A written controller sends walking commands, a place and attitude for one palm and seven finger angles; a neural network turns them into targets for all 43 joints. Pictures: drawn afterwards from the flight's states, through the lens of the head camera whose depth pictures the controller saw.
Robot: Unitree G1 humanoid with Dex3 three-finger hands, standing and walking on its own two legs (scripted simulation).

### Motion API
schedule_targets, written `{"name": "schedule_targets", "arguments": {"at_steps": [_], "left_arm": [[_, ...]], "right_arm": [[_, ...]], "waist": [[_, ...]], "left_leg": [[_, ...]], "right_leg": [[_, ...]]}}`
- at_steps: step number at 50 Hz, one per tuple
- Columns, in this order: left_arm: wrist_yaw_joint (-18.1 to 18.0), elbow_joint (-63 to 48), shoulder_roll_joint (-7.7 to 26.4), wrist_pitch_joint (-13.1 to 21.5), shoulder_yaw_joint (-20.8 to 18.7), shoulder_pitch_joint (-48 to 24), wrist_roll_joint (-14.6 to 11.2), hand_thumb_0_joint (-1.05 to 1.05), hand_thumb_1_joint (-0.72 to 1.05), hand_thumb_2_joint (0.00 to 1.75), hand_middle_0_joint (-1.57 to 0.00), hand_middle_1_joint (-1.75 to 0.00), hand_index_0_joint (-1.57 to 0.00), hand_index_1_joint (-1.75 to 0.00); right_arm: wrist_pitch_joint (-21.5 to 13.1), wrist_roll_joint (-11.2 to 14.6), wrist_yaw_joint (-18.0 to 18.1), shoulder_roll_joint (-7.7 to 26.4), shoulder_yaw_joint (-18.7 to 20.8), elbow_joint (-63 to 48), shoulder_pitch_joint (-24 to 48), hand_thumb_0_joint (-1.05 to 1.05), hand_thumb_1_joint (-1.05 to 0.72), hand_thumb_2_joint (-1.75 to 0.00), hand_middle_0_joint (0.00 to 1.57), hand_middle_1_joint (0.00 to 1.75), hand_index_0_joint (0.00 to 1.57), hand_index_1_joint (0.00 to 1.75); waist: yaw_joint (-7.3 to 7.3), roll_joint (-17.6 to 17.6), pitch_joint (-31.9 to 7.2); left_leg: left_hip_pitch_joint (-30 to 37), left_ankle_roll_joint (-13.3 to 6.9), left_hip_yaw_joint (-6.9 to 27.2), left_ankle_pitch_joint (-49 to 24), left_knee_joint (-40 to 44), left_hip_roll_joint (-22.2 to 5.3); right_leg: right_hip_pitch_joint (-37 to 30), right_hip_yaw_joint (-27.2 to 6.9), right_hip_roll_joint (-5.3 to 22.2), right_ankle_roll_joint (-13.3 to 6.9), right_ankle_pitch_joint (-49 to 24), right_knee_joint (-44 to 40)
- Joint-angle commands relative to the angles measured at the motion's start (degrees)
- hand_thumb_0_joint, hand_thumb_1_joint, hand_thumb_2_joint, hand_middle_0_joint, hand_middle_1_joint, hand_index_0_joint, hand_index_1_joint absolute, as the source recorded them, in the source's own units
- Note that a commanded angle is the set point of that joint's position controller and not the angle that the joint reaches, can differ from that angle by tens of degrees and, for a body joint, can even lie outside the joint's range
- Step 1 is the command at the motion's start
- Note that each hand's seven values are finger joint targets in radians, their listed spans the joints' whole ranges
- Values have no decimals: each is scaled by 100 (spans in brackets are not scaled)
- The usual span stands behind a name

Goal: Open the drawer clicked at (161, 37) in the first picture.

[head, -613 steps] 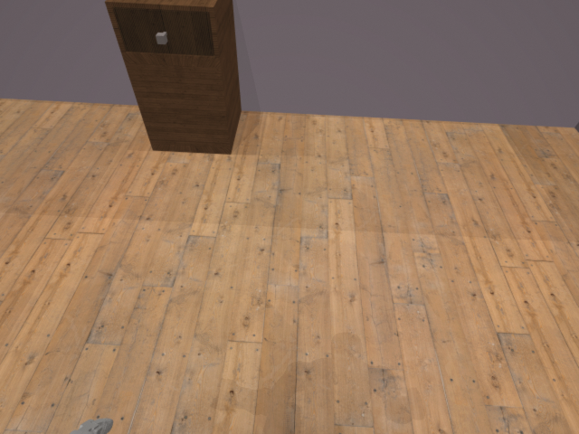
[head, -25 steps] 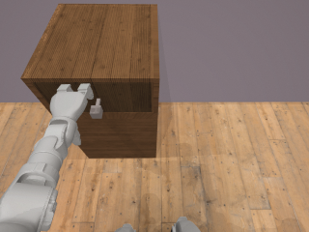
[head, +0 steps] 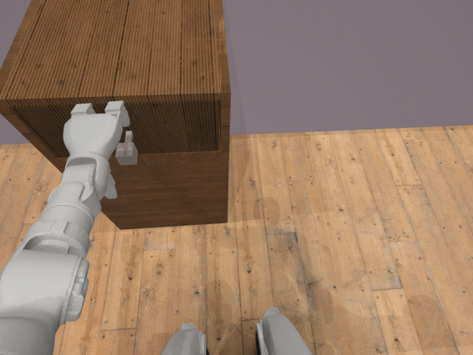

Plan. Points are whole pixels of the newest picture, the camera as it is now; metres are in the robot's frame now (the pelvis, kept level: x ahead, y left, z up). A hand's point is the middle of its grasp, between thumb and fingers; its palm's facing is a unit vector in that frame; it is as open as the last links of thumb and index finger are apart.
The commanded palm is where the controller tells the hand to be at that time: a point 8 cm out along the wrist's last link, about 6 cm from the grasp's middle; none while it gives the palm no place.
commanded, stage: move the hooked fingers above the handle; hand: left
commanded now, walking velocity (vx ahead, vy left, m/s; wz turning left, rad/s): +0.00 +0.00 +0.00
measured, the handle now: (128, 146) +0.53 +0.20 -0.06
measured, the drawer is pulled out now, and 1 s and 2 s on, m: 0.00 0.00 0.00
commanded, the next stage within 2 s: lower the fingers behind the handle in 0.50 s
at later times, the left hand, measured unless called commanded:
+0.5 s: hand (112, 148) +0.49 +0.20 +0.00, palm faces -0.06 -0.03 -1.00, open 13.8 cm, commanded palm +0.47 +0.20 +0.05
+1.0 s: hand (116, 158) +0.48 +0.20 -0.03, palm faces -0.05 -0.01 -1.00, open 13.8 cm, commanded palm +0.47 +0.20 +0.03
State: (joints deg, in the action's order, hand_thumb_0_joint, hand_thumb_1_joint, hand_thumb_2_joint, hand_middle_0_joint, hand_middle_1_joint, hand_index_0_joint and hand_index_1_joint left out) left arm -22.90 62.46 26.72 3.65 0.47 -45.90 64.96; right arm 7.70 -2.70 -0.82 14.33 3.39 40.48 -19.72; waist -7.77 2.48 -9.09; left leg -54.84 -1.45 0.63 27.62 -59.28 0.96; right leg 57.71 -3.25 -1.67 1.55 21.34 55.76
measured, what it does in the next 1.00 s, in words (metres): stands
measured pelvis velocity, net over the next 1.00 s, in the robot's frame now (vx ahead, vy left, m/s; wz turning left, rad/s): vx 0.01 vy -0.01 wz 0.01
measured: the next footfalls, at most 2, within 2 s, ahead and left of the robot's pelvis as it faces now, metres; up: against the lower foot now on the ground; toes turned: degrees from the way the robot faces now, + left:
none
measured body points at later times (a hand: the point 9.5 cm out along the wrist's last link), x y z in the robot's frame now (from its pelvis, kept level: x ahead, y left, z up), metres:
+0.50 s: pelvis +0.01 -0.01 +0.00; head +0.13 -0.01 +0.44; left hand +0.49 +0.20 +0.05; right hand +0.04 -0.28 -0.13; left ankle +0.00 +0.10 -0.67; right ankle +0.04 -0.14 -0.67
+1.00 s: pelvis +0.01 -0.01 -0.01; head +0.14 -0.01 +0.42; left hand +0.48 +0.20 +0.03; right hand +0.04 -0.29 -0.14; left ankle +0.00 +0.10 -0.67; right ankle +0.04 -0.14 -0.67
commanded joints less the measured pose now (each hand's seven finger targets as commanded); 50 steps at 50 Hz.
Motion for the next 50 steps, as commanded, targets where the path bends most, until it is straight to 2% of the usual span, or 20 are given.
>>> {"name": "schedule_targets", "arguments": {"at_steps": [1,3,4,6,9,11,14,18,21,24,28,29,32,38,40,43,44,46,48,50], "left_arm": [[-195,-1125,1422,44,-258,-2519,-84,0,-50,30,-30,-120,-30,-120],[-173,-1128,1538,125,-315,-2557,-60,0,-50,30,-30,-120,-30,-120],[-178,-1041,1318,138,-136,-2633,-45,0,-50,30,-30,-120,-30,-120],[-198,-1089,1260,193,-126,-2599,-18,0,-50,30,-30,-120,-30,-120],[-245,-980,859,167,89,-2562,-40,0,-50,30,-30,-120,-30,-120],[-266,-801,982,70,-4,-2513,-63,0,-50,30,-30,-120,-30,-120],[-301,-821,1184,0,-111,-2681,-14,0,-50,30,-30,-120,-30,-120],[-328,-1183,1425,11,-351,-2450,14,0,-50,30,-30,-120,-30,-120],[-330,-1141,1274,-46,-294,-2197,-21,0,-50,30,-30,-120,-30,-120],[-307,-1322,1422,-13,-399,-2094,-49,0,-50,30,-30,-120,-30,-120],[-257,-1242,1251,42,-269,-1945,-71,0,-50,30,-30,-120,-30,-120],[-250,-1246,1148,66,-155,-2086,-65,0,-50,30,-30,-120,-30,-120],[-252,-1261,958,192,-4,-2322,-57,0,-50,30,-30,-120,-30,-120],[-354,-1028,995,288,-106,-2094,18,0,-50,30,-30,-120,-30,-120],[-439,-974,1247,237,-270,-2175,54,0,-50,30,-30,-120,-30,-120],[-559,-1165,1226,201,-286,-2265,123,0,-50,30,-30,-120,-30,-120],[-579,-1122,1092,161,-199,-2277,132,0,-50,30,-30,-120,-30,-120],[-628,-1072,1251,75,-358,-2125,103,0,-50,30,-30,-120,-30,-120],[-620,-1051,1159,27,-284,-2186,67,0,-50,30,-30,-120,-30,-120],[-612,-1043,1347,-10,-351,-2276,87,0,-50,30,-30,-120,-30,-120]], "right_arm": [[-142,-5,130,1019,295,-350,-694,0,-90,-90,20,30,20,30],[-152,-5,150,1028,285,-326,-710,0,-90,-90,20,30,20,30],[-165,-11,158,1003,296,-313,-719,0,-90,-90,20,30,20,30],[-193,-20,141,1001,308,-315,-726,0,-90,-90,20,30,20,30],[-205,-37,103,956,345,-293,-786,0,-90,-90,20,30,20,30],[-178,-36,90,986,318,-291,-777,0,-90,-90,20,30,20,30],[-153,-42,93,1000,302,-297,-749,0,-90,-90,20,30,20,30],[-102,-65,86,976,300,-383,-700,0,-90,-90,20,30,20,30],[-62,-51,87,950,306,-397,-627,0,-90,-90,20,30,20,30],[-46,-36,102,956,303,-415,-589,0,-90,-90,20,30,20,30],[-52,-3,126,927,307,-398,-544,0,-90,-90,20,30,20,30],[-65,6,145,923,314,-384,-555,0,-90,-90,20,30,20,30],[-130,-9,161,890,333,-326,-557,0,-90,-90,20,30,20,30],[-161,-58,120,893,329,-303,-552,0,-90,-90,20,30,20,30],[-142,-68,108,925,295,-302,-538,0,-90,-90,20,30,20,30],[-144,-99,77,923,328,-336,-519,0,-90,-90,20,30,20,30],[-131,-107,66,917,334,-319,-521,0,-90,-90,20,30,20,30],[-111,-115,62,942,327,-326,-498,0,-90,-90,20,30,20,30],[-104,-107,62,939,326,-309,-511,0,-90,-90,20,30,20,30],[-103,-96,82,964,294,-300,-477,0,-90,-90,20,30,20,30]], "waist": [[-61,45,-2518],[-63,157,-2610],[-150,151,-2472],[-83,322,-2523],[-132,450,-2560],[-139,216,-2473],[-128,284,-2585],[61,462,-3118],[42,202,-2825],[125,168,-2946],[77,32,-2622],[-21,-91,-2537],[-103,70,-2406],[-22,188,-2576],[-3,105,-2545],[38,401,-3018],[8,393,-2964],[42,252,-3020],[0,227,-3043],[-16,166,-2924]], "left_leg": [[1551,-89,5,-1810,823,11],[1635,-77,46,-1858,812,6],[1602,-82,29,-1823,782,3],[1742,-33,72,-1919,771,-4],[1986,21,103,-2264,721,-37],[1778,-6,75,-2199,715,-24],[1710,-33,26,-2179,675,4],[1955,1,-1,-2760,629,10],[1829,-28,-82,-2748,658,-8],[1807,-49,-102,-2664,717,19],[1689,-74,-134,-2423,805,36],[1643,-90,-122,-2336,787,32],[1690,-77,-76,-2205,772,25],[1530,-54,-61,-2236,549,51],[1302,-67,-68,-2155,489,60],[1507,-22,-42,-2450,381,54],[1542,-5,-29,-2495,350,37],[1453,-26,-61,-2525,308,38],[1372,-37,-47,-2438,280,46],[1199,-61,-58,-2245,279,51]], "right_leg": [[-1586,425,-106,-418,-1145,-696],[-1465,438,-103,-431,-1118,-655],[-1372,439,-102,-425,-1087,-674],[-1245,469,-110,-456,-1037,-632],[-1093,526,-126,-465,-1175,-599],[-1203,515,-126,-452,-1218,-598],[-1284,467,-114,-446,-1317,-569],[-1651,450,-113,-446,-1838,-453],[-1807,426,-114,-418,-1984,-549],[-2041,381,-102,-413,-2075,-578],[-2062,355,-89,-402,-1970,-703],[-1998,348,-84,-395,-1922,-727],[-1715,380,-72,-417,-1671,-722],[-1449,395,-85,-433,-1613,-478],[-1465,378,-85,-431,-1601,-406],[-1410,401,-86,-441,-1763,-239],[-1321,431,-91,-444,-1736,-212],[-1450,406,-94,-424,-1841,-203],[-1427,410,-88,-412,-1805,-180],[-1434,388,-85,-406,-1718,-182]]}}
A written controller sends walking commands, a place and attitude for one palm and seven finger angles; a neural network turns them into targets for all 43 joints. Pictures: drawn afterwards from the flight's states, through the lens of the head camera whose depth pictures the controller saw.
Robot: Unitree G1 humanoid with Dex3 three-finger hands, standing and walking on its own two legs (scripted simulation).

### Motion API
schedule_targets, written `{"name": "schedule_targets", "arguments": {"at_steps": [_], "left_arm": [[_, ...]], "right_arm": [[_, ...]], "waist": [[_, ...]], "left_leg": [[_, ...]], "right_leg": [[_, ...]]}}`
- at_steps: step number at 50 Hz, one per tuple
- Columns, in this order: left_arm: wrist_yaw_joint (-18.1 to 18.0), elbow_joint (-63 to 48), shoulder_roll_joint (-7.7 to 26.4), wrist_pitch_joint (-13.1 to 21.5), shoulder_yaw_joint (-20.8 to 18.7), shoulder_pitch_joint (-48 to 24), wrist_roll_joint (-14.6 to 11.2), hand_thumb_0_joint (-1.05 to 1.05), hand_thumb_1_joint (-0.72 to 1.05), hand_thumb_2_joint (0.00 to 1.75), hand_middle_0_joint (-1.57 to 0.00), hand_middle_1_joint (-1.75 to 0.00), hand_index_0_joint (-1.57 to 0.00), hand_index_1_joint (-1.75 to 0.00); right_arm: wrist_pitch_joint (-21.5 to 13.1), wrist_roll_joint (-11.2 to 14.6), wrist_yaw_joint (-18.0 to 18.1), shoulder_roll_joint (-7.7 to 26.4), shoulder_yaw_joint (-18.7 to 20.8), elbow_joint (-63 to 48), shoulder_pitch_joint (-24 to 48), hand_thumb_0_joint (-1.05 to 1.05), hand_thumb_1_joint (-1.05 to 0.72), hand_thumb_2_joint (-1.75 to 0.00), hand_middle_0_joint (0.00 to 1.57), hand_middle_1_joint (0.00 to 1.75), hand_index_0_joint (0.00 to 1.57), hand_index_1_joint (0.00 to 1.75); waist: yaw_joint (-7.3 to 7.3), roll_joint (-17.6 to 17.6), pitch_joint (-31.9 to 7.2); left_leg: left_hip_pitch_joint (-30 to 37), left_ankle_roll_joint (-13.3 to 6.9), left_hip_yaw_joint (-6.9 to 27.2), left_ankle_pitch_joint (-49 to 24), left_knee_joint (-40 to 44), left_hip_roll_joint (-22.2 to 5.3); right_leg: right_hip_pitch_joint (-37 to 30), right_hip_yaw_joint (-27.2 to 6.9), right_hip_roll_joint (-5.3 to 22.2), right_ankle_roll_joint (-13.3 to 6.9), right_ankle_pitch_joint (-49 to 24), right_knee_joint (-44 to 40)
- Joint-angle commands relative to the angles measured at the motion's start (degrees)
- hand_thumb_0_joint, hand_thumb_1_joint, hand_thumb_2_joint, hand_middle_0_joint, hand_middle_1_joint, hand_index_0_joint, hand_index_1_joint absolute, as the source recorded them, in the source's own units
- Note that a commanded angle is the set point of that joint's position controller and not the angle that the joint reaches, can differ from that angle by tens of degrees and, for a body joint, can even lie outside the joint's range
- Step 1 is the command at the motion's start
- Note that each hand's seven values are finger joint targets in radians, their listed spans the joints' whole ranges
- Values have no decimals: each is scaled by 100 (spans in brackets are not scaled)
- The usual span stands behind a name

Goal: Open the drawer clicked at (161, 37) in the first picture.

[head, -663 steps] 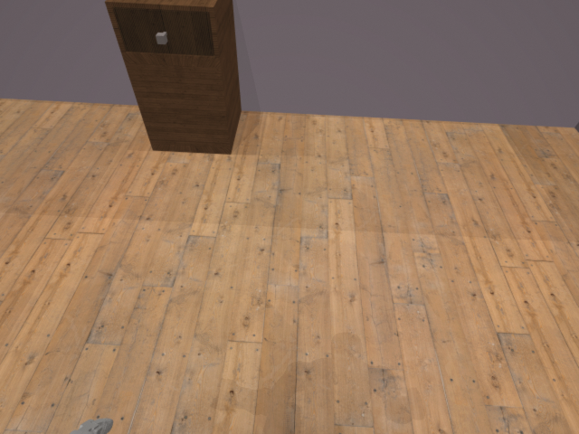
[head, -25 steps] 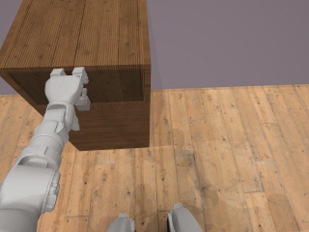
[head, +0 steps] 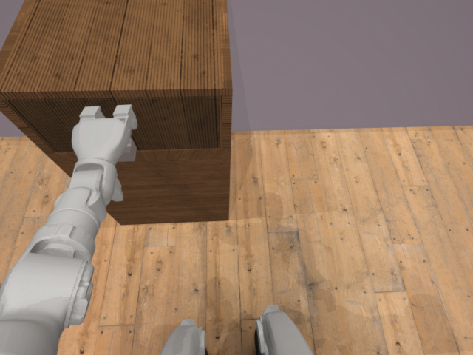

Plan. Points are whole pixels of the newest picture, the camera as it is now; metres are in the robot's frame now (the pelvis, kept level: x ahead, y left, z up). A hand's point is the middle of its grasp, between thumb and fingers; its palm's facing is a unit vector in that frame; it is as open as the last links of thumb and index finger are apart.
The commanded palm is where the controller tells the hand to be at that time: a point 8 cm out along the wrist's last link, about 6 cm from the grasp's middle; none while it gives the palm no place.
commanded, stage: lower the fingers behind the handle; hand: left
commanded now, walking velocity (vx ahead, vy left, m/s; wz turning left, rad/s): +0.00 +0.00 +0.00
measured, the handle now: (126, 142) +0.53 +0.20 -0.05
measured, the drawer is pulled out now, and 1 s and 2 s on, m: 0.00 0.00 0.00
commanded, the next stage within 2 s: close the thumb around the handle in 1.20 s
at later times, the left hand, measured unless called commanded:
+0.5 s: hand (118, 161) +0.48 +0.21 -0.05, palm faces -0.07 +0.00 -1.00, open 13.8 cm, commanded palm +0.47 +0.20 +0.00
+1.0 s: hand (122, 163) +0.49 +0.21 -0.07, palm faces -0.05 +0.00 -1.00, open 13.7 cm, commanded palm +0.48 +0.20 -0.02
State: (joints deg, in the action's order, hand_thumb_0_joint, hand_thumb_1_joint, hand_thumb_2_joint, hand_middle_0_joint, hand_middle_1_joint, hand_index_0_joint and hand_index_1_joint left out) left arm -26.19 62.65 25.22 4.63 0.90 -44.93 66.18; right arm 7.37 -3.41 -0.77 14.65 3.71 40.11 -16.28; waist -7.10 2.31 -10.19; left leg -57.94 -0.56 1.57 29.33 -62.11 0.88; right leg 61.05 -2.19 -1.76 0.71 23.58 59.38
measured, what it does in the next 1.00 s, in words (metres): stands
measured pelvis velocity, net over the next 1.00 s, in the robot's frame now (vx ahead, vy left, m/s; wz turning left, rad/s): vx -0.02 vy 0.00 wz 0.00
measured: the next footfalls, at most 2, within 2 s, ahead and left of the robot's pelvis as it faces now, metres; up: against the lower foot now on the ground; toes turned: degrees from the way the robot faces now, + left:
none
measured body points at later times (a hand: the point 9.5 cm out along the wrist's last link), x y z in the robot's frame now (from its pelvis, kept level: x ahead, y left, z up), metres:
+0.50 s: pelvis -0.01 +0.00 -0.03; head +0.14 +0.00 +0.40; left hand +0.48 +0.21 +0.00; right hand +0.01 -0.28 -0.15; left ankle -0.01 +0.11 -0.66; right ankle +0.03 -0.13 -0.66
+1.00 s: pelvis -0.02 +0.00 -0.04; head +0.15 +0.01 +0.37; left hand +0.49 +0.21 -0.02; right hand +0.01 -0.27 -0.18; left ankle -0.01 +0.11 -0.66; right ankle +0.03 -0.13 -0.66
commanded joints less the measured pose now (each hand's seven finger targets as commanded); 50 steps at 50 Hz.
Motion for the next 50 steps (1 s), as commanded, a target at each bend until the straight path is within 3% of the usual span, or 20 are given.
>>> {"name": "schedule_targets", "arguments": {"at_steps": [1,3,4,6,8,11,13,15,17,20,24,33,35,39,44,47,50], "left_arm": [[-272,-1002,1375,-129,-296,-2330,-24,0,-50,30,-30,-120,-30,-120],[-244,-1086,1377,-73,-311,-2385,-53,0,-50,30,-30,-120,-30,-120],[-220,-976,1464,-79,-364,-2306,-46,0,-50,30,-30,-120,-30,-120],[-201,-937,1266,-56,-174,-2432,-40,0,-50,30,-30,-120,-30,-120],[-197,-956,1344,-2,-237,-2487,-33,0,-50,30,-30,-120,-30,-120],[-201,-854,1468,13,-276,-2533,-7,0,-50,30,-30,-120,-30,-120],[-219,-901,1417,43,-248,-2631,-3,0,-50,30,-30,-120,-30,-120],[-220,-788,1433,6,-262,-2588,-2,0,-50,30,-30,-120,-30,-120],[-210,-817,1598,3,-393,-2567,-43,0,-50,30,-30,-120,-30,-120],[-226,-808,1456,-10,-270,-2604,7,0,-50,30,-30,-120,-30,-120],[-272,-769,1511,-43,-290,-2747,48,0,-50,30,-30,-120,-30,-120],[-246,-915,1732,-18,-470,-2689,32,0,-50,30,-30,-120,-30,-120],[-244,-918,1729,-11,-473,-2564,22,0,-50,30,-30,-120,-30,-120],[-250,-699,1652,-65,-412,-2469,-3,0,-50,30,-30,-120,-30,-120],[-283,-688,1766,-161,-433,-2741,28,0,-50,30,-30,-120,-30,-120],[-251,-753,1657,-216,-330,-2953,-10,0,-50,30,-30,-120,-30,-120],[-182,-629,1763,-308,-384,-2809,-33,0,-50,30,-30,-120,-30,-120]], "right_arm": [[-75,-21,83,924,267,-264,-819,0,-90,-90,20,30,20,30],[-101,-26,89,920,277,-254,-835,0,-90,-90,20,30,20,30],[-98,-19,102,935,260,-236,-828,0,-90,-90,20,30,20,30],[-139,-7,111,916,248,-249,-839,0,-90,-90,20,30,20,30],[-167,-18,115,927,252,-229,-869,0,-90,-90,20,30,20,30],[-192,-16,128,944,224,-215,-852,0,-90,-90,20,30,20,30],[-219,-27,121,937,234,-213,-901,0,-90,-90,20,30,20,30],[-219,-35,121,952,218,-207,-903,0,-90,-90,20,30,20,30],[-224,-44,103,973,205,-205,-892,0,-90,-90,20,30,20,30],[-235,-37,99,966,211,-213,-912,0,-90,-90,20,30,20,30],[-243,-48,107,990,216,-155,-941,0,-90,-90,20,30,20,30],[-275,-67,103,997,190,-160,-946,0,-90,-90,20,30,20,30],[-275,-66,89,982,170,-163,-911,0,-90,-90,20,30,20,30],[-272,-51,86,987,148,-152,-893,0,-90,-90,20,30,20,30],[-285,-37,102,1022,151,-162,-906,0,-90,-90,20,30,20,30],[-299,-26,100,995,148,-162,-936,0,-90,-90,20,30,20,30],[-278,-10,119,1009,127,-171,-951,0,-90,-90,20,30,20,30]], "waist": [[-102,144,-2801],[-122,197,-2922],[-116,94,-2792],[-182,133,-2636],[-193,222,-2795],[-218,204,-2638],[-249,320,-2844],[-258,256,-2788],[-192,314,-2967],[-228,417,-2923],[-313,357,-3031],[-249,471,-3350],[-199,522,-3240],[-257,310,-2943],[-336,369,-3068],[-368,497,-3195],[-349,329,-3166]], "left_leg": [[1503,-153,-146,-2374,556,58],[1523,-166,-150,-2332,504,57],[1430,-166,-131,-2261,493,54],[1285,-174,-129,-2009,478,61],[1324,-176,-99,-2033,420,56],[1103,-184,-102,-1859,334,56],[1147,-183,-84,-1934,261,49],[1065,-175,-72,-1981,203,35],[1026,-165,-58,-2013,142,57],[986,-155,-47,-1986,76,35],[963,-157,4,-1995,-39,6],[853,-159,5,-2104,-246,7],[743,-158,-27,-2075,-265,15],[351,-195,-67,-1790,-346,28],[432,-187,-4,-1715,-381,19],[527,-180,2,-1819,-380,27],[388,-204,-44,-1748,-393,35]], "right_leg": [[-1735,291,-77,-325,-1893,-543],[-1709,278,-70,-313,-1864,-520],[-1652,279,-74,-321,-1801,-501],[-1475,298,-64,-320,-1547,-506],[-1392,298,-69,-324,-1520,-431],[-1211,292,-66,-327,-1353,-379],[-1142,313,-65,-325,-1383,-287],[-1059,329,-72,-326,-1399,-218],[-1107,318,-69,-340,-1444,-136],[-913,352,-72,-337,-1356,-77],[-720,378,-72,-328,-1305,31],[-709,371,-72,-323,-1430,242],[-734,364,-73,-332,-1447,264],[-655,344,-68,-315,-1303,281],[-448,381,-69,-313,-1120,339],[-481,389,-69,-315,-1207,354],[-625,362,-60,-289,-1248,319]]}}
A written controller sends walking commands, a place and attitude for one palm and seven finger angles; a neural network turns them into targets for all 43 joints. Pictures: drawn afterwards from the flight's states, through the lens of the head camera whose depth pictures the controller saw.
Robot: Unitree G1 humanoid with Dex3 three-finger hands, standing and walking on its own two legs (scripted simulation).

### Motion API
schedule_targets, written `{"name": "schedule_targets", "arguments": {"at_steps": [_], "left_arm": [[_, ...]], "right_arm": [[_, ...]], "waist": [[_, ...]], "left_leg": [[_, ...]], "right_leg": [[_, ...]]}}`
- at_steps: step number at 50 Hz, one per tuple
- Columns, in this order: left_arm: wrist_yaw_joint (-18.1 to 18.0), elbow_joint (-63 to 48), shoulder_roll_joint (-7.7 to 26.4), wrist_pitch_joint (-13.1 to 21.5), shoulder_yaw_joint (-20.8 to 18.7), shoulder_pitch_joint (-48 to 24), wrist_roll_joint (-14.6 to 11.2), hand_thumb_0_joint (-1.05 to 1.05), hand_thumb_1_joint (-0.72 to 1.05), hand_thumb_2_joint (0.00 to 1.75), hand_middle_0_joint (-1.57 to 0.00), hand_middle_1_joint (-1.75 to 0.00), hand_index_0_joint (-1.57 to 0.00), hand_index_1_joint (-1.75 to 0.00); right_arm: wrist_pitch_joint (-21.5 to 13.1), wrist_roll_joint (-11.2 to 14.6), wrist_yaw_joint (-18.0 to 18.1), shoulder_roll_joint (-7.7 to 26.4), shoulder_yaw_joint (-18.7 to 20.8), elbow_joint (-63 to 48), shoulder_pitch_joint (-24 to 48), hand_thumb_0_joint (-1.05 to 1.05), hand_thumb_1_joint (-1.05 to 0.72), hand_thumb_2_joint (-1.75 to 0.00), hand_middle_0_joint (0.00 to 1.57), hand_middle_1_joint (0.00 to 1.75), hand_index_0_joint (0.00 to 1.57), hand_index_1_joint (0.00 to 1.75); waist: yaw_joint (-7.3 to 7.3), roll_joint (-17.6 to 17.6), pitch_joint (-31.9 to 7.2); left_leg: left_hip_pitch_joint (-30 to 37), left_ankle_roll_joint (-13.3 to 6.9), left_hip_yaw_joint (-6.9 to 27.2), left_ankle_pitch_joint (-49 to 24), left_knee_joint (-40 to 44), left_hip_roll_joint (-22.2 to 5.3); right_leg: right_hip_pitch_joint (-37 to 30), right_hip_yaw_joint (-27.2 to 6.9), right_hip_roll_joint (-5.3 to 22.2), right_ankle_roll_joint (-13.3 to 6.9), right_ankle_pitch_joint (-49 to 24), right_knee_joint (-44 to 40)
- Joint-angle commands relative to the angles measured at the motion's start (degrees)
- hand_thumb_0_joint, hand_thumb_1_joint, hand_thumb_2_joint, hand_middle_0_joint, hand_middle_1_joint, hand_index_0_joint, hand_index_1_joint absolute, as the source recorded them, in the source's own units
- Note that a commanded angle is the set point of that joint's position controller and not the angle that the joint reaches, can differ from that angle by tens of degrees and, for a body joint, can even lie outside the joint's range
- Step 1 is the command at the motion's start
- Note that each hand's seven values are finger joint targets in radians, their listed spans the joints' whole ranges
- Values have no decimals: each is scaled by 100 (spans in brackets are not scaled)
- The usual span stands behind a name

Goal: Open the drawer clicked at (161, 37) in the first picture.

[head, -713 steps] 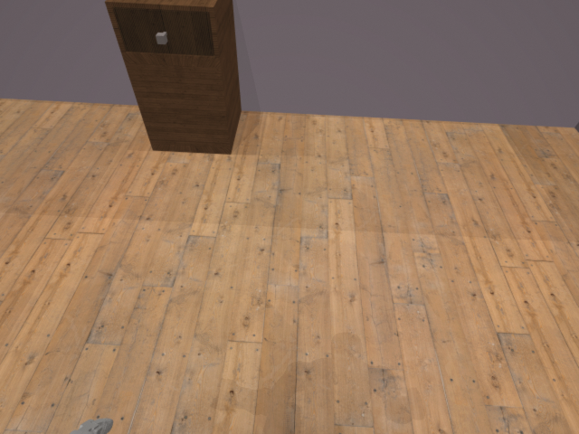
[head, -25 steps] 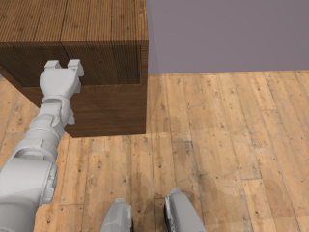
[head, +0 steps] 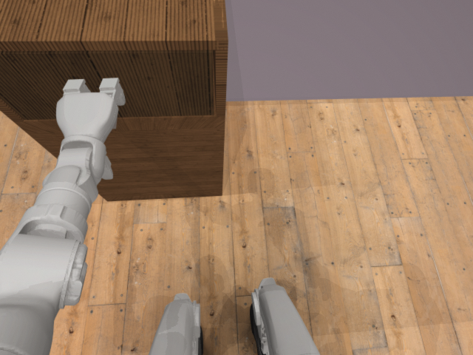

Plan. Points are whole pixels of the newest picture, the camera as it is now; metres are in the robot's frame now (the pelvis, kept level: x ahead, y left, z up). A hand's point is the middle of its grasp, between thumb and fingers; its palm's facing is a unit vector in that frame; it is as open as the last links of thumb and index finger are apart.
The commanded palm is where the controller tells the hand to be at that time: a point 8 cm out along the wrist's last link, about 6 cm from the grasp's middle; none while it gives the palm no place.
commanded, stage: lower the fingers behind the handle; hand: left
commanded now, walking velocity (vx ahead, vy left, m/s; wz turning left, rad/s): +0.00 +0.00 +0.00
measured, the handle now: (104, 107) +0.55 +0.20 -0.01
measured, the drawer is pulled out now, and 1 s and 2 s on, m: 0.00 0.00 0.10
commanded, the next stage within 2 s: close the thumb around the handle in 0.20 s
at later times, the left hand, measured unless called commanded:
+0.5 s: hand (100, 133) +0.50 +0.21 -0.03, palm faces -0.05 -0.02 -1.00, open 12.8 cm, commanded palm +0.49 +0.20 +0.03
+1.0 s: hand (101, 134) +0.50 +0.21 -0.03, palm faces -0.04 -0.02 -1.00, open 7.0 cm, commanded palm +0.49 +0.20 +0.03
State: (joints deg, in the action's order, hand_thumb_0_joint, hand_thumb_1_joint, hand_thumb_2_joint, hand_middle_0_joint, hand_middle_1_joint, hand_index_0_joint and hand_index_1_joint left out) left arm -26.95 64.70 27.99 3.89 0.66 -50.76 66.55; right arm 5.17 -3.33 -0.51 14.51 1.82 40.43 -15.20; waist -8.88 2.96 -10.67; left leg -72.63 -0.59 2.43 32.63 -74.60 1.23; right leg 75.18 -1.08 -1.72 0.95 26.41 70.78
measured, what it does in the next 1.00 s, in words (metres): stands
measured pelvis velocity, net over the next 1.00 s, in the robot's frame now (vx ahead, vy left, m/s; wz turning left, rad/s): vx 0.00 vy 0.00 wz -0.01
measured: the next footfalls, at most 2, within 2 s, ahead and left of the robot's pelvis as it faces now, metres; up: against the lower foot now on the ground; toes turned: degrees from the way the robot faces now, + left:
none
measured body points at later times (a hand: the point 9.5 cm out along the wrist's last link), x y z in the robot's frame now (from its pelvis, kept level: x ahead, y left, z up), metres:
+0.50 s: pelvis +0.00 +0.00 +0.00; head +0.16 +0.00 +0.42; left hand +0.50 +0.20 +0.03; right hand +0.02 -0.27 -0.13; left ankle +0.01 +0.11 -0.61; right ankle +0.05 -0.13 -0.61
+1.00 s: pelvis +0.00 +0.00 +0.00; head +0.17 +0.01 +0.42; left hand +0.50 +0.20 +0.03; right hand +0.03 -0.28 -0.13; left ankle +0.01 +0.11 -0.61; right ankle +0.05 -0.13 -0.61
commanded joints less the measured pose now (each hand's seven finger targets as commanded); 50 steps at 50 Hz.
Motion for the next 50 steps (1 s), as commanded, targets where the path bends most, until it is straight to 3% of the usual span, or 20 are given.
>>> {"name": "schedule_targets", "arguments": {"at_steps": [1,3,4,8,9,11,12,13,15,17,22,25,28,29,33,37,40,47,49,50], "left_arm": [[-80,-889,1495,-237,-332,-2306,-75,0,-50,30,-30,-120,-30,-120],[-23,-942,1604,-207,-385,-2293,-84,0,-50,30,-30,-120,-30,-120],[6,-846,1463,-222,-301,-2151,-100,0,-50,30,-30,-120,-30,-120],[62,-933,1613,-106,-378,-2226,-120,0,-50,30,-30,-120,-30,-120],[70,-935,1705,-84,-442,-2119,-101,0,-50,30,-30,-120,-30,-120],[53,-977,1487,-21,-326,-2107,-88,0,-50,30,-30,-120,-30,-120],[33,-1062,1670,24,-488,-2119,-91,0,-50,30,-30,-120,-30,-120],[7,-1147,1595,56,-430,-2137,-56,0,-50,30,-30,-120,-30,-120],[-43,-1108,1407,55,-338,-2062,-39,0,-50,30,-30,-120,-30,-120],[-96,-1177,1391,66,-386,-2100,-86,0,-39,35,-31,-121,-31,-121],[-192,-1333,1430,30,-479,-1962,-73,0,-11,47,-33,-124,-33,-124],[-219,-1250,1388,-9,-468,-1751,-100,0,6,54,-34,-126,-34,-126],[-240,-1150,1480,-29,-478,-1886,-76,0,23,61,-35,-128,-35,-128],[-237,-1093,1356,-54,-360,-1910,-63,0,28,64,-36,-128,-36,-128],[-220,-1016,1373,-54,-385,-1908,-96,0,51,73,-37,-131,-37,-131],[-170,-1097,1604,-5,-543,-1869,-104,0,73,83,-39,-133,-39,-133],[-201,-1155,1429,16,-445,-1768,-66,0,90,90,-40,-135,-40,-135],[-355,-1353,1407,9,-494,-1925,-18,0,90,90,-40,-135,-40,-135],[-394,-1281,1200,-50,-340,-1952,20,0,90,90,-40,-135,-40,-135],[-398,-1315,1203,-64,-362,-1896,-7,0,90,90,-40,-135,-40,-135]], "right_arm": [[-58,-12,106,1013,309,-219,-1045,0,-90,-90,20,30,20,30],[-60,-1,125,1012,289,-244,-1038,0,-90,-90,20,30,20,30],[-58,9,129,1000,286,-256,-1015,0,-90,-90,20,30,20,30],[-88,13,159,1003,257,-274,-1012,0,-90,-90,20,30,20,30],[-85,15,156,1012,242,-288,-990,0,-90,-90,20,30,20,30],[-100,7,158,992,272,-313,-995,0,-90,-90,20,30,20,30],[-97,-1,152,1011,270,-302,-995,0,-90,-90,20,30,20,30],[-97,-4,150,1006,287,-317,-1013,0,-90,-90,20,30,20,30],[-96,-5,128,985,308,-297,-1014,0,-90,-90,20,30,20,30],[-94,-19,119,990,330,-268,-1020,0,-90,-90,20,30,20,30],[-61,-47,74,1006,358,-227,-1035,0,-90,-90,20,30,20,30],[-24,-36,59,994,349,-213,-1025,0,-90,-90,20,30,20,30],[-19,-35,85,1018,329,-186,-994,0,-90,-90,20,30,20,30],[-24,-31,82,1002,325,-189,-965,0,-90,-90,20,30,20,30],[-41,-29,91,998,325,-191,-987,0,-90,-90,20,30,20,30],[-29,-39,102,998,308,-222,-965,0,-90,-90,20,30,20,30],[-32,-35,84,982,324,-248,-963,0,-90,-90,20,30,20,30],[-13,-59,57,1002,368,-221,-931,0,-90,-90,20,30,20,30],[0,-63,53,977,391,-177,-957,0,-90,-90,20,30,20,30],[5,-59,48,981,388,-195,-960,0,-90,-90,20,30,20,30]], "waist": [[-207,237,-3077],[-157,281,-3179],[-157,253,-3027],[-164,201,-2978],[-75,306,-2934],[-124,262,-2950],[-64,330,-3063],[-65,420,-3217],[-82,412,-3055],[-108,360,-3178],[3,490,-3403],[39,337,-3208],[-27,216,-3028],[-65,306,-2927],[-94,229,-2953],[-5,251,-3118],[21,376,-3103],[36,498,-3305],[-53,500,-3259],[-7,516,-3289]], "left_leg": [[1821,-212,-141,-2032,863,0],[1782,-213,-145,-1985,864,15],[1758,-216,-157,-1929,886,17],[1588,-240,-172,-1759,855,10],[1585,-222,-163,-1736,881,16],[1666,-225,-157,-1772,867,6],[1768,-202,-112,-1903,880,-3],[1888,-189,-94,-1986,863,-14],[1933,-167,-88,-2011,872,-28],[2026,-171,-74,-2132,846,-38],[2341,-117,-45,-2489,901,-54],[2182,-142,-98,-2382,952,-33],[1989,-170,-104,-2165,965,-26],[1970,-171,-126,-2056,976,-24],[1955,-185,-128,-2088,957,-19],[1918,-184,-156,-2225,910,1],[2011,-163,-154,-2362,905,-11],[2317,-107,-69,-2546,907,-31],[2447,-100,-64,-2672,885,-57],[2413,-101,-88,-2650,894,-43]], "right_leg": [[-2074,243,-64,-307,-1530,-846],[-2158,215,-59,-310,-1525,-826],[-2113,226,-60,-316,-1466,-855],[-2121,199,-53,-302,-1333,-847],[-2097,204,-58,-326,-1279,-825],[-2020,223,-63,-322,-1267,-834],[-2023,236,-59,-338,-1345,-779],[-1961,248,-67,-340,-1374,-743],[-1855,275,-77,-350,-1339,-766],[-1884,278,-81,-341,-1438,-758],[-1993,302,-83,-359,-1673,-744],[-2168,287,-80,-348,-1703,-826],[-2131,252,-70,-333,-1574,-861],[-2051,251,-74,-337,-1474,-894],[-2082,252,-73,-326,-1512,-884],[-2268,208,-70,-339,-1725,-821],[-2194,236,-77,-342,-1797,-793],[-2048,289,-80,-360,-1786,-746],[-1946,310,-93,-346,-1843,-776],[-2029,302,-83,-342,-1851,-789]]}}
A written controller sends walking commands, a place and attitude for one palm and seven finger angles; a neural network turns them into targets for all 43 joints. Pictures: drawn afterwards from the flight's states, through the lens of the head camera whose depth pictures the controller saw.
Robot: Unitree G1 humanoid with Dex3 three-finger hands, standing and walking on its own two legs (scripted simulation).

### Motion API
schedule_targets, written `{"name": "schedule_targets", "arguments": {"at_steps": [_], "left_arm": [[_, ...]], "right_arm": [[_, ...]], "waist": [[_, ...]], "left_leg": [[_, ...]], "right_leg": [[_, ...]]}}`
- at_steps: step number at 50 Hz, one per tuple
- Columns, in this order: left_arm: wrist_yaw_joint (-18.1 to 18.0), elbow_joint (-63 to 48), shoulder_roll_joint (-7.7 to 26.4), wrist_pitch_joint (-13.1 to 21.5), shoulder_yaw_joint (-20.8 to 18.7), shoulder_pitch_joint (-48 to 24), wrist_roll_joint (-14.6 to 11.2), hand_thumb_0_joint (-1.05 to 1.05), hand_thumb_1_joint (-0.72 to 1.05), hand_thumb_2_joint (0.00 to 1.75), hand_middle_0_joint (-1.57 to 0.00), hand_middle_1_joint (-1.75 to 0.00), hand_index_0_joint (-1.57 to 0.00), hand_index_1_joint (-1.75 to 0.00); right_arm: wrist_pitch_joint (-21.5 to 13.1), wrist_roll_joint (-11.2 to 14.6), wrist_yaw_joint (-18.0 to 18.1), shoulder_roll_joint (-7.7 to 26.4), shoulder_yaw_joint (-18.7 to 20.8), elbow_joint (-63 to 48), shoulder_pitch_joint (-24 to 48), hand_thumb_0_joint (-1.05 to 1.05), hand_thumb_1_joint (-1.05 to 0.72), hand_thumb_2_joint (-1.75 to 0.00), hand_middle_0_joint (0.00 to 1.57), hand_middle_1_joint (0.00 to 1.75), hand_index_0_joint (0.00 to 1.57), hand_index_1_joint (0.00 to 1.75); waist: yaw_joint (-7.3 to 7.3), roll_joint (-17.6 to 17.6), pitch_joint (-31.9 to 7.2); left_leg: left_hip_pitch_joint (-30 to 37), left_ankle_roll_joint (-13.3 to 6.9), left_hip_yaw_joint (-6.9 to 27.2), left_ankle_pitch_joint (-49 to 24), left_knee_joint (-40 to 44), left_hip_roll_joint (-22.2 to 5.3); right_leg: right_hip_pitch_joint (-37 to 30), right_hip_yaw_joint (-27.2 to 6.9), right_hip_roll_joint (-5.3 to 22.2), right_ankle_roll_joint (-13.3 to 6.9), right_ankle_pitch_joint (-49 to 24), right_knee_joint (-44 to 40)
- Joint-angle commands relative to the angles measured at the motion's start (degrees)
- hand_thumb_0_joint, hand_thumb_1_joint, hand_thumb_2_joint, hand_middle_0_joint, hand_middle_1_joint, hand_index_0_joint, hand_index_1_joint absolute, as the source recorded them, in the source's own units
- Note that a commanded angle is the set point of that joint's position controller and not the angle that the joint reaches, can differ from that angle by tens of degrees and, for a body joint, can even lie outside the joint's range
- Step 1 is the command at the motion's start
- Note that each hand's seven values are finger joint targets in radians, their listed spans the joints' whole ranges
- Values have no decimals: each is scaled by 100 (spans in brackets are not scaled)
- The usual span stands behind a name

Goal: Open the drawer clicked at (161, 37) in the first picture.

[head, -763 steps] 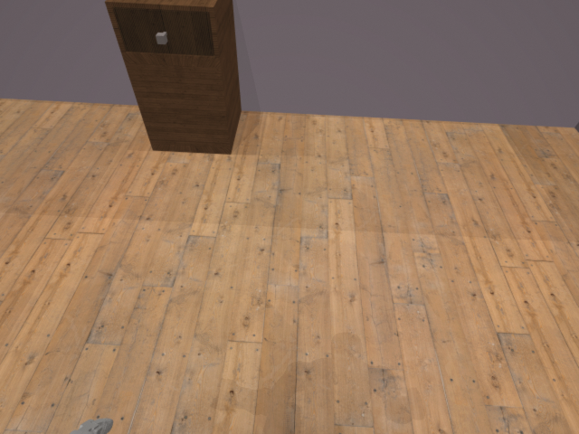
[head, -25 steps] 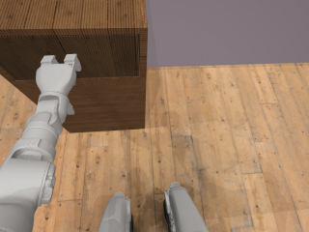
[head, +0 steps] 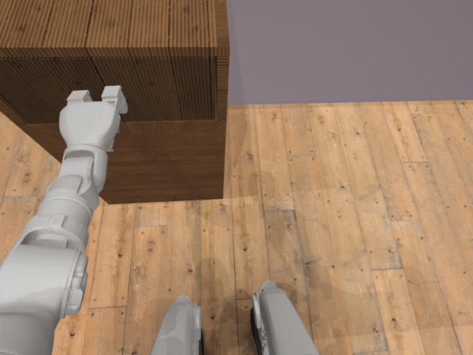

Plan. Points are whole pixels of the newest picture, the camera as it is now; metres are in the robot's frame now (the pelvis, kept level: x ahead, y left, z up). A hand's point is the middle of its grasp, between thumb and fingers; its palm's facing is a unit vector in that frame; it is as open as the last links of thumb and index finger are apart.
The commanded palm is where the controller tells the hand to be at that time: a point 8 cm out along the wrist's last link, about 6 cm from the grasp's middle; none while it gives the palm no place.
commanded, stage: pull the drawer open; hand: left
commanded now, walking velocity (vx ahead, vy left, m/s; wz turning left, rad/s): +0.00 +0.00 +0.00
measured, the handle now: (108, 111) +0.54 +0.20 -0.01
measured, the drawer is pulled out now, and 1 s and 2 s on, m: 0.00 0.10 0.20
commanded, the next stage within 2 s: none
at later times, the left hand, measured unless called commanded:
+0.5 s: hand (103, 151) +0.47 +0.21 -0.03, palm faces -0.05 -0.05 -1.00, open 7.0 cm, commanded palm +0.43 +0.21 +0.02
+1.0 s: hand (98, 188) +0.40 +0.21 -0.03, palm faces -0.03 -0.05 -1.00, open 6.9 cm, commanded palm +0.37 +0.21 +0.02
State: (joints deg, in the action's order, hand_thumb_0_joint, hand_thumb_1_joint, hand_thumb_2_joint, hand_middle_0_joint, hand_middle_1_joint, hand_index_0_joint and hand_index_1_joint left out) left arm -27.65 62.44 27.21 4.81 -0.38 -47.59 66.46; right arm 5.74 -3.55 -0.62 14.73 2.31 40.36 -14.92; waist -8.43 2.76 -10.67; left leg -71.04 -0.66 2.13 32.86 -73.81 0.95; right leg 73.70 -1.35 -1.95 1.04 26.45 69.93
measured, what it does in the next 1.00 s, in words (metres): stands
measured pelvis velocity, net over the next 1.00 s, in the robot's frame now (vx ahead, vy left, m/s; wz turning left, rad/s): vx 0.02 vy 0.00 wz -0.01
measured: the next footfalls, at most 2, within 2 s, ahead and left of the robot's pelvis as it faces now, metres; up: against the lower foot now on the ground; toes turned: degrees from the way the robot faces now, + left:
none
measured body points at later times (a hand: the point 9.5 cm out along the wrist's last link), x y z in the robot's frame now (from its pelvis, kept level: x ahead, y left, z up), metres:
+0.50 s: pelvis +0.02 +0.00 +0.01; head +0.16 +0.00 +0.44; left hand +0.47 +0.21 +0.02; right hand +0.05 -0.27 -0.12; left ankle +0.00 +0.11 -0.62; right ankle +0.05 -0.13 -0.62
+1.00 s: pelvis +0.02 +0.00 +0.03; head +0.14 -0.01 +0.46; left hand +0.40 +0.21 +0.02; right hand +0.13 -0.27 -0.11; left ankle +0.00 +0.11 -0.62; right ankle +0.05 -0.13 -0.62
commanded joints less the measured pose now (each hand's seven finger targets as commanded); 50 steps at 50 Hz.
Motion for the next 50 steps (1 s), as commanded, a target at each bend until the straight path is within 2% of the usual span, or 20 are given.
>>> {"name": "schedule_targets", "arguments": {"at_steps": [1,5,7,9,12,14,17,19,22,24,26,28,31,33,35,37,41,42,45,50], "left_arm": [[-315,-1034,1300,-188,-256,-2228,-17,0,90,90,-40,-135,-40,-135],[-269,-1029,1262,-213,-215,-2238,-60,0,90,90,-40,-135,-40,-135],[-230,-1090,1289,-179,-307,-1937,-103,0,90,90,-40,-135,-40,-135],[-197,-1131,1242,-156,-283,-1745,-107,0,90,90,-40,-135,-40,-135],[-175,-1145,1265,-106,-396,-1234,-137,0,90,90,-40,-135,-40,-135],[-207,-1291,1101,-65,-301,-1094,-91,0,90,90,-40,-135,-40,-135],[-269,-1419,1065,-10,-425,-624,-103,0,90,90,-40,-135,-40,-135],[-307,-1456,946,-11,-341,-476,-77,0,90,90,-40,-135,-40,-135],[-378,-1593,947,8,-423,-223,-77,0,90,90,-40,-135,-40,-135],[-430,-1612,940,-6,-435,-103,-34,0,90,90,-40,-135,-40,-135],[-469,-1683,816,-26,-367,75,-18,0,90,90,-40,-135,-40,-135],[-516,-1852,931,-5,-518,247,1,0,90,90,-40,-135,-40,-135],[-528,-1897,793,-24,-463,607,-17,0,90,90,-40,-135,-40,-135],[-574,-2033,743,-2,-475,765,8,0,90,90,-40,-135,-40,-135],[-621,-2179,556,1,-350,818,25,0,90,90,-40,-135,-40,-135],[-669,-2274,635,1,-463,1000,11,0,90,90,-40,-135,-40,-135],[-754,-2395,431,-16,-346,1246,37,0,90,90,-40,-135,-40,-135],[-762,-2564,552,-3,-474,1282,11,0,90,90,-40,-135,-40,-135],[-815,-2653,338,-35,-321,1542,56,0,90,90,-40,-135,-40,-135],[-881,-2903,337,-50,-321,1725,65,0,90,90,-40,-135,-40,-135]], "right_arm": [[-52,-37,53,958,335,-170,-977,0,-90,-90,20,30,20,30],[-41,-27,62,960,324,-169,-976,0,-90,-90,20,30,20,30],[-37,-33,50,947,322,-199,-960,0,-90,-90,20,30,20,30],[-24,-20,54,937,319,-214,-933,0,-90,-90,20,30,20,30],[3,-15,37,931,300,-263,-868,0,-90,-90,20,30,20,30],[7,-9,42,905,327,-281,-849,0,-90,-90,20,30,20,30],[37,-28,30,892,351,-300,-804,0,-90,-90,20,30,20,30],[60,-11,29,870,361,-305,-760,0,-90,-90,20,30,20,30],[88,-18,35,865,360,-328,-691,0,-90,-90,20,30,20,30],[113,-16,45,856,375,-329,-672,0,-90,-90,20,30,20,30],[125,-6,39,832,372,-375,-607,0,-90,-90,20,30,20,30],[149,-15,49,822,387,-396,-573,0,-90,-90,20,30,20,30],[170,2,58,788,378,-456,-458,0,-90,-90,20,30,20,30],[182,-5,61,765,384,-488,-405,0,-90,-90,20,30,20,30],[182,-5,61,736,402,-524,-338,0,-90,-90,20,30,20,30],[194,-11,67,740,389,-540,-264,0,-90,-90,20,30,20,30],[192,-4,75,692,400,-600,-185,0,-90,-90,20,30,20,30],[190,-14,80,702,393,-615,-153,0,-90,-90,20,30,20,30],[193,7,82,664,398,-671,-43,0,-90,-90,20,30,20,30],[180,8,105,646,381,-719,98,0,-90,-90,20,30,20,30]], "waist": [[-68,524,-3256],[-76,504,-3215],[39,447,-3377],[62,431,-3259],[243,384,-3172],[232,373,-3146],[359,190,-3241],[352,176,-2969],[440,51,-3001],[426,-86,-2875],[482,24,-2797],[551,-32,-2962],[599,-122,-2764],[640,-80,-2855],[607,-53,-2795],[662,-96,-2815],[663,-208,-2714],[717,-169,-2792],[716,-122,-2597],[753,-72,-2554]], "left_leg": [[2241,-100,-61,-2638,832,-11],[2254,-109,-63,-2572,893,-9],[2328,-108,-70,-2730,913,4],[2281,-111,-98,-2679,942,-18],[2225,-107,-131,-2666,1023,0],[2303,-104,-150,-2758,1012,-29],[2392,-95,-154,-2975,1033,-28],[2315,-98,-201,-2890,1061,-28],[2280,-108,-214,-2888,1108,-12],[2231,-122,-249,-2873,1106,-6],[2265,-109,-263,-2843,1168,8],[2363,-107,-276,-3002,1162,11],[2318,-104,-297,-2913,1216,28],[2436,-98,-308,-3031,1222,30],[2531,-86,-305,-3053,1237,18],[2521,-85,-287,-3028,1240,33],[2531,-95,-320,-2932,1275,60],[2540,-92,-303,-2978,1280,69],[2594,-79,-325,-2874,1310,76],[2620,-71,-319,-2662,1365,95]], "right_leg": [[-1913,325,-68,-354,-1862,-723],[-1969,331,-64,-351,-1826,-776],[-2169,316,-73,-363,-2010,-762],[-2186,311,-71,-357,-2009,-785],[-2374,290,-69,-385,-2058,-793],[-2311,294,-72,-377,-2122,-801],[-2506,277,-69,-383,-2337,-785],[-2483,256,-69,-382,-2327,-842],[-2651,226,-63,-391,-2401,-847],[-2706,204,-57,-378,-2477,-875],[-2718,211,-54,-393,-2439,-908],[-2861,184,-45,-386,-2603,-882],[-2927,168,-47,-389,-2594,-946],[-2952,161,-39,-391,-2680,-934],[-2904,178,-48,-391,-2666,-968],[-2959,153,-48,-401,-2668,-957],[-3053,153,-42,-391,-2686,-1022],[-3121,146,-37,-401,-2731,-994],[-3028,150,-41,-403,-2610,-1054],[-3022,149,-40,-414,-2387,-1086]]}}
